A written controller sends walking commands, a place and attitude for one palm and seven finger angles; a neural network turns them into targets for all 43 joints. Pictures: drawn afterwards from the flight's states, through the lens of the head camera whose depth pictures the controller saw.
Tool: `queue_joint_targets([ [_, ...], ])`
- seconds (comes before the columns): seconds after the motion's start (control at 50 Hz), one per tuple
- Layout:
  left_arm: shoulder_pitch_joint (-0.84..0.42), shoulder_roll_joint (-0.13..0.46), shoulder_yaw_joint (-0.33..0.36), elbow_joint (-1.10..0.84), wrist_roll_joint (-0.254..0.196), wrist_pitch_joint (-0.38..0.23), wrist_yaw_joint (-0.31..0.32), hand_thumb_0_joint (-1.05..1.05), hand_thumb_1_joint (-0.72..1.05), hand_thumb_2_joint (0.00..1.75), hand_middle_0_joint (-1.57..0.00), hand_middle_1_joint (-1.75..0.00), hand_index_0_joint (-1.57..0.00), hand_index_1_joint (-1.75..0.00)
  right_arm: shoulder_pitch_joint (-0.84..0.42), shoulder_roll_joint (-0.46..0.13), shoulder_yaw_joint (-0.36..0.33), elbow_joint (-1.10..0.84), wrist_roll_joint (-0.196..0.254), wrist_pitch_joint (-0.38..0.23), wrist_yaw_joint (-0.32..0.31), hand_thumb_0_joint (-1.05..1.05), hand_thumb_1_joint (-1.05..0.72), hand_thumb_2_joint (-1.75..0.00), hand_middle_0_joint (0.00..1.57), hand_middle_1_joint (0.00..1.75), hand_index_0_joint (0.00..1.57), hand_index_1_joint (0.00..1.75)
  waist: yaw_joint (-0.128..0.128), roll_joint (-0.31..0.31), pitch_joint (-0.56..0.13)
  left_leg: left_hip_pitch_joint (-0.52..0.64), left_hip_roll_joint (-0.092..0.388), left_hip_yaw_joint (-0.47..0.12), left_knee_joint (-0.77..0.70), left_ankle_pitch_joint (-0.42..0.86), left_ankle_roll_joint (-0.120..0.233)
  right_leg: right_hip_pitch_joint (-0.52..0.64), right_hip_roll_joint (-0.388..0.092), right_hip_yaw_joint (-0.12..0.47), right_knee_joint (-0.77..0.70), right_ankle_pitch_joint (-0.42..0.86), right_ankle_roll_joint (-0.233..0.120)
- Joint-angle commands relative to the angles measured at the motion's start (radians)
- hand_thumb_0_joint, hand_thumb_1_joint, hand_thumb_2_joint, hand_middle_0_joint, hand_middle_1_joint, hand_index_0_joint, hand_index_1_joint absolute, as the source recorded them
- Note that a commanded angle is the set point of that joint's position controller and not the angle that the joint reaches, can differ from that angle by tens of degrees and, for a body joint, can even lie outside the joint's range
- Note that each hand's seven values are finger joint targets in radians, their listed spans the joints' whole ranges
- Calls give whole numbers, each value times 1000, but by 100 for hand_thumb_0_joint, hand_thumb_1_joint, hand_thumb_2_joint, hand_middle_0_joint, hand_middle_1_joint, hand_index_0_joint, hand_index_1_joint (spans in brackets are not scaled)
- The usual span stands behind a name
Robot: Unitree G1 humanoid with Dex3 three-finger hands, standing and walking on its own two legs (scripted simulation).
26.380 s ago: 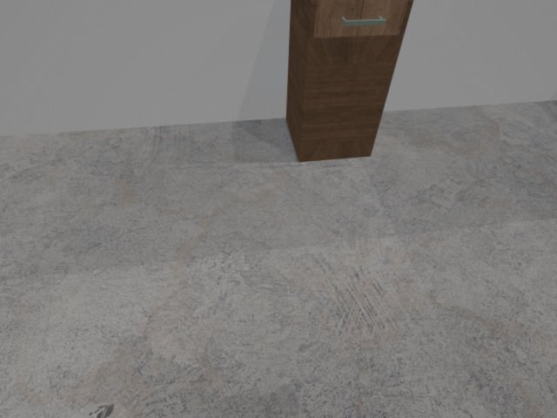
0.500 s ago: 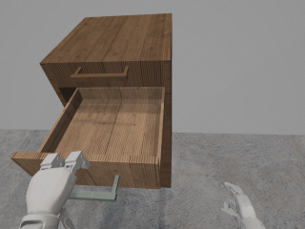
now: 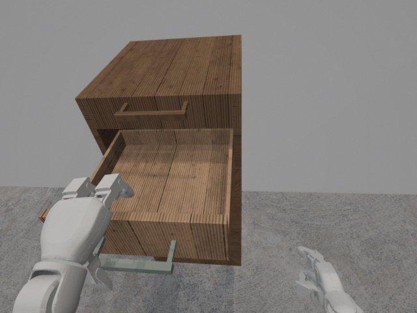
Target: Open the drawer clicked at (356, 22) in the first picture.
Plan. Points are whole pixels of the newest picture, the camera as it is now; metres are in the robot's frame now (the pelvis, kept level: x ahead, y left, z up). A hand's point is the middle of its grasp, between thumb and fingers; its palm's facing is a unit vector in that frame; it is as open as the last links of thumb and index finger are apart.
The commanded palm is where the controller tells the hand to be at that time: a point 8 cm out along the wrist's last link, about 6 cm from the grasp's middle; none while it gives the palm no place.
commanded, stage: lift the hand off the handle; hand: left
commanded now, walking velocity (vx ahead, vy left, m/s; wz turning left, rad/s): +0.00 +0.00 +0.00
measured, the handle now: (132, 255) +0.22 +0.21 -0.01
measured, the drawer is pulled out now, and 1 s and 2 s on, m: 0.30 0.30 0.30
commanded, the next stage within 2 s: draw the hand back to the body in 0.08 s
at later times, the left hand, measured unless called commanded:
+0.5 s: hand (94, 239) +0.18 +0.22 +0.13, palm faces +0.11 -0.09 -0.99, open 13.8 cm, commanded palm +0.14 +0.21 +0.19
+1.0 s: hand (98, 221) +0.19 +0.21 +0.16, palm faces +0.34 -0.85 -0.40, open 13.3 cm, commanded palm +0.14 +0.25 +0.18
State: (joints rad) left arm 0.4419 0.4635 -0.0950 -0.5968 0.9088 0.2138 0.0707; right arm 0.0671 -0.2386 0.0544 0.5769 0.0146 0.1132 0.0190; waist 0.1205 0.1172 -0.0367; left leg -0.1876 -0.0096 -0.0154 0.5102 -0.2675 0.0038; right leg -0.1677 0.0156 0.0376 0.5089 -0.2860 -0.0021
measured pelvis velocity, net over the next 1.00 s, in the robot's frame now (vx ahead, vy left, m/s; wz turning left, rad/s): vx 0.02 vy -0.01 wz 0.02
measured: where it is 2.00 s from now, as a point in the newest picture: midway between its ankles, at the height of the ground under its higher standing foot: outside the picture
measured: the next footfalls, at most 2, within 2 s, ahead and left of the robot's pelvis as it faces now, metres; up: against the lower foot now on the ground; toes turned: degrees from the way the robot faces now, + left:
none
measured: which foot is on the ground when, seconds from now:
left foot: down 0.00-1.00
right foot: down 0.00-1.00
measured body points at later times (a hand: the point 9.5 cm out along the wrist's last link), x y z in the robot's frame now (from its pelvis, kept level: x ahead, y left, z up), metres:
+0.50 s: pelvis -0.01 -0.02 +0.00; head -0.03 -0.07 +0.45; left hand +0.17 +0.22 +0.18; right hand +0.22 -0.22 -0.09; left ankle +0.01 +0.12 -0.74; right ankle +0.00 -0.12 -0.74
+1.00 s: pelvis +0.02 -0.01 +0.00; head +0.00 -0.02 +0.45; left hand +0.17 +0.25 +0.18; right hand +0.23 -0.20 -0.06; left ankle +0.01 +0.12 -0.74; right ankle +0.00 -0.12 -0.74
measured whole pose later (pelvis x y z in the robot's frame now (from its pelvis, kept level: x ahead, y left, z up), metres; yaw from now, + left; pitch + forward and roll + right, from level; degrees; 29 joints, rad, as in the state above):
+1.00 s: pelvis +0.02 -0.01 +0.00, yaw +1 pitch -4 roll +0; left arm 0.56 0.32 0.19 -0.58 0.01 -0.07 0.11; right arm 0.17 -0.18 0.06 0.59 -0.01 -0.14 -0.08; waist 0.07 0.03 0.02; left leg -0.13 0.00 -0.04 0.48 -0.28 -0.01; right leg -0.10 0.02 0.01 0.46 -0.30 -0.01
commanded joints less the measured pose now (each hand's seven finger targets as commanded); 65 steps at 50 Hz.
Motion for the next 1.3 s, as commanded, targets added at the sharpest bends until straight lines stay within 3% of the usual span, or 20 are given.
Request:
queue_joint_targets([
  [0.0,-80,130,141,-166,-5,34,11,0,-50,30,-30,-120,-30,-120,-257,-84,-26,-190,22,-44,11,0,-90,-90,20,30,20,30,9,-45,-57,20,35,13,-112,191,10,28,16,-42,-94,127,-21],
  [0.06,-89,111,101,-139,-18,37,-25,0,-50,30,-30,-120,-30,-120,-241,-86,-26,-175,18,-33,14,0,-90,-90,20,30,20,30,-1,-79,-21,16,24,29,-127,176,14,23,11,-50,-114,119,-10],
  [0.1,-124,168,158,-166,-25,41,-25,0,-50,30,-30,-120,-30,-120,-261,-94,-23,-191,23,-35,6,0,-90,-90,20,30,20,30,-3,-84,-26,1,31,28,-124,129,14,30,12,-32,-121,88,-10],
  [0.18,-201,168,143,-143,17,-7,-18,0,-50,30,-30,-120,-30,-120,-235,-87,-22,-174,5,-45,-7,0,-90,-90,20,30,20,30,-1,-82,-39,46,13,37,-112,121,20,-6,1,-23,-157,33,-9],
  [0.3,-193,213,226,-106,-20,-59,12,0,-50,30,-30,-120,-30,-120,-233,-84,-28,-154,6,-77,-28,0,-90,-90,20,30,20,30,-1,-40,-29,58,5,29,-104,78,13,-22,-3,7,-187,-11,-16],
  [0.32,-200,182,200,-97,-9,-63,8,0,-50,30,-30,-120,-30,-120,-217,-73,-24,-153,-2,-84,-25,0,-90,-90,20,30,20,30,8,-71,-53,62,-5,32,-99,97,18,-12,-11,-5,-181,-6,-14],
  [0.34,-181,203,223,-42,-16,-66,6,0,-50,30,-30,-120,-30,-120,-222,-78,-34,-129,-1,-81,-30,0,-90,-90,20,30,20,30,-4,-86,-1,56,-7,28,-105,97,17,-31,-4,14,-195,-3,-16],
  [0.42,-167,222,252,-75,-41,-70,-2,0,-50,30,-30,-120,-30,-120,-218,-83,-31,-151,-1,-97,-33,0,-90,-90,20,30,20,30,13,-80,-61,57,-12,31,-94,110,18,8,-19,8,-179,30,-8],
  [0.5,-97,239,286,-95,-77,-85,-7,0,-50,30,-30,-120,-30,-120,-225,-101,-40,-157,9,-107,-39,0,-90,-90,20,30,20,30,0,-71,-38,53,-6,26,-88,120,13,-14,-13,16,-179,63,-8],
  [0.56,-51,233,287,-86,-77,-109,-8,0,-50,30,-30,-120,-30,-120,-188,-106,-46,-152,-3,-108,-44,0,-90,-90,20,30,20,30,1,-111,-25,44,-11,29,-82,135,17,-19,-20,-3,-171,92,-2],
  [0.76,8,261,355,-103,-83,-148,37,0,-50,30,-30,-120,-30,-120,-155,-110,-60,-155,-6,-113,-50,0,-90,-90,20,30,20,30,3,-90,-63,48,-6,23,-56,182,12,-28,-20,-22,-134,169,-8],
  [0.78,-51,-118,296,-140,-813,-236,30,0,-47,32,-30,-118,-30,-118,-98,-29,-54,-205,-2,-187,-68,0,-90,-90,20,30,20,30,-101,-202,26,130,31,20,-59,130,42,-41,7,-72,-134,163,-12],
  [0.8,19,-25,354,-85,-841,-279,37,0,-43,33,-29,-115,-29,-115,-97,-55,-48,-178,-9,-239,-82,0,-90,-90,20,30,20,30,-85,-195,3,134,42,10,-77,103,33,-32,13,-65,-123,116,-16],
  [0.82,62,-25,357,-66,-838,-295,43,0,-40,34,-29,-113,-29,-113,-83,-53,-45,-169,-8,-257,-85,0,-90,-90,20,30,20,30,-75,-156,24,114,42,12,-82,99,30,-38,1,-69,-119,98,-15],
  [0.84,70,7,408,-136,-897,-316,50,0,-36,36,-29,-111,-29,-111,-64,-55,-47,-167,-10,-256,-98,0,-90,-90,20,30,20,30,-62,-161,-21,123,42,7,-94,138,25,-1,-10,-82,-131,119,-11],
  [0.88,2,50,437,-248,-915,-357,69,0,-29,39,-29,-107,-29,-107,-60,-59,-46,-168,-19,-292,-114,0,-90,-90,20,30,20,30,-56,-104,-84,137,35,13,-94,171,19,36,-23,-73,-125,155,-7],
  [0.9,18,73,465,-249,-924,-363,80,0,-26,40,-28,-104,-28,-104,-65,-61,-42,-153,-22,-308,-118,0,-90,-90,20,30,20,30,-50,-30,-74,121,32,16,-93,173,13,40,-23,-66,-123,160,-12],
  [0.96,54,5,411,-248,-933,-365,75,0,-15,45,-27,-98,-27,-98,-31,-44,-34,-141,-20,-332,-108,0,-90,-90,20,30,20,30,-55,41,-34,104,38,10,-98,275,1,42,-31,-77,-113,235,-21],
  [1.04,67,-16,424,-147,-948,-354,62,0,-1,51,-26,-88,-26,-88,-28,-46,-43,-121,-19,-321,-100,0,-90,-90,20,30,20,30,-60,-37,37,69,45,6,-104,293,-3,36,-24,-86,-125,271,-21],
  [1.28,100,21,484,-170,-960,-359,59,0,41,69,-24,-62,-24,-62,-29,-52,-67,-124,-10,-299,-96,0,-90,-90,20,30,20,30,-58,-73,-102,118,40,24,-78,386,1,75,-33,-82,-111,377,-11],
])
